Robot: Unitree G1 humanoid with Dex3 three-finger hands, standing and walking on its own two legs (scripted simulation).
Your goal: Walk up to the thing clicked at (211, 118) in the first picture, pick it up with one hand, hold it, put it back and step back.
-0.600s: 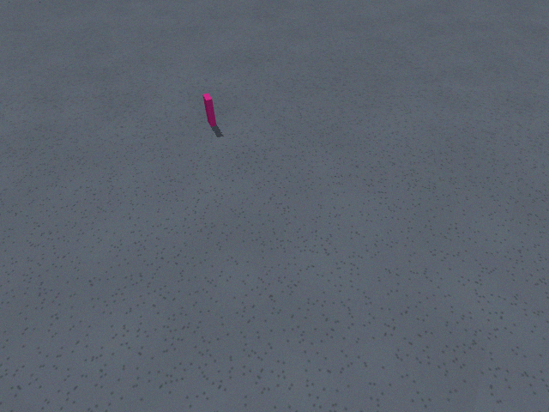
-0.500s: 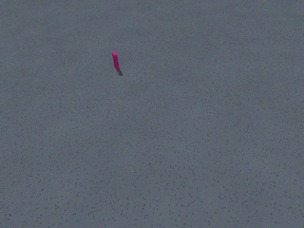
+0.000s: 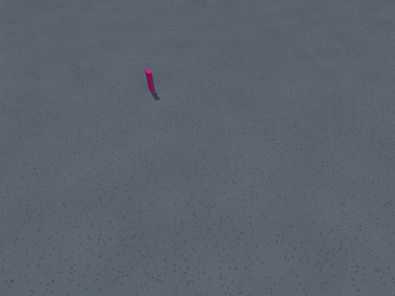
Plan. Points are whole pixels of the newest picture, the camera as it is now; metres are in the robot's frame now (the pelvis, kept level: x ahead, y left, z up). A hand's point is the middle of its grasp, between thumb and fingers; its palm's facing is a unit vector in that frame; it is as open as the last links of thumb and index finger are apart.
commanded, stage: stand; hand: left
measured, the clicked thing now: (150, 80) +1.87 +0.44 -0.69
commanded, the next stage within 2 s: walk up in 0.52 s
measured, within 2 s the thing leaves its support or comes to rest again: neither
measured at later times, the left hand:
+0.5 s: hand out of the picture +0.07 +0.25 -0.16, palm faces -0.03 -0.94 -0.34, open 7.4 cm
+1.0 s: hand out of the picture +0.11 +0.39 -0.19, palm faces +0.10 -0.92 -0.39, open 7.4 cm
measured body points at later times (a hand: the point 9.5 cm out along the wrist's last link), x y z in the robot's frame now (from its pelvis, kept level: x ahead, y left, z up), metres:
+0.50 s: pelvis +0.00 +0.00 +0.00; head +0.01 +0.00 +0.45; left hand +0.07 +0.30 -0.13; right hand +0.08 -0.30 -0.13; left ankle +0.00 +0.12 -0.75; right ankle +0.00 -0.13 -0.75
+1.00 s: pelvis +0.14 +0.08 -0.03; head +0.14 +0.11 +0.42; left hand +0.10 +0.43 -0.16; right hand +0.31 -0.24 -0.11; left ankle +0.20 +0.21 -0.75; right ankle +0.01 -0.11 -0.72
